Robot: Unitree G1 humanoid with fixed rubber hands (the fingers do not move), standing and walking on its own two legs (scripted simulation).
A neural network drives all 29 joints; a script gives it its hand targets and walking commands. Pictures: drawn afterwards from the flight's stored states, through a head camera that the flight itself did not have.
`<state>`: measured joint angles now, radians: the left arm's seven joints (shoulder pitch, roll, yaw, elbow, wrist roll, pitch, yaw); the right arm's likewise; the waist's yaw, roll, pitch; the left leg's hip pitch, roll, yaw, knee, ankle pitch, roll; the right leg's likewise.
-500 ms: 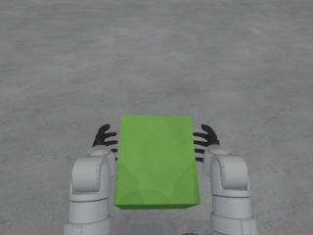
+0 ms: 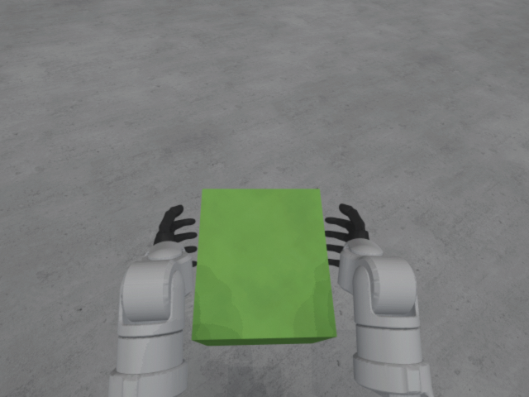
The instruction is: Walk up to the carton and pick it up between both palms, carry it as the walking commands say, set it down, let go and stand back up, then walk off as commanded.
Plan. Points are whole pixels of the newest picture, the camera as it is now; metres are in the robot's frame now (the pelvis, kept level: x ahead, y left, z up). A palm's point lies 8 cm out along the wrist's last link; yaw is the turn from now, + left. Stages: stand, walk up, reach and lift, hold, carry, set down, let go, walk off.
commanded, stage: carry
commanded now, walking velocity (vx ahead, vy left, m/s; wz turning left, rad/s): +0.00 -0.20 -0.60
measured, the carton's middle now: (260, 271) +0.33 +0.00 -0.01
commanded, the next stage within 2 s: none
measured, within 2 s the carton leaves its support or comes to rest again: neither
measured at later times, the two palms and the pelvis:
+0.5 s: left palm (355, 258) +0.30 -0.13 +0.09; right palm out of the picture +0.21 -0.37 +0.08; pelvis -0.03 -0.15 +0.01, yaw -17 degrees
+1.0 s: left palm out of the picture +0.22 -0.34 +0.10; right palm out of the picture +0.07 -0.55 +0.09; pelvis -0.10 -0.27 +0.00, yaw -35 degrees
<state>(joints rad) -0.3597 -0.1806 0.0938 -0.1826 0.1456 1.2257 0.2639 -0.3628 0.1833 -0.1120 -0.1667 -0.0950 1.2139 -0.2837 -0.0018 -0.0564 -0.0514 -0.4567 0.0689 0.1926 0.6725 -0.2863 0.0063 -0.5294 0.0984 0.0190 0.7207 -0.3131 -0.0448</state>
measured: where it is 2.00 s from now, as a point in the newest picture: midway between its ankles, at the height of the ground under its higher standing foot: outside the picture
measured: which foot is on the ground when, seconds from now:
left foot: down 0.00-0.32, up 0.34-0.58, down 0.60-0.94, up 0.96-1.00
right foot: up 0.00-0.30, down 0.32-0.60, up 0.62-0.92, down 0.94-1.00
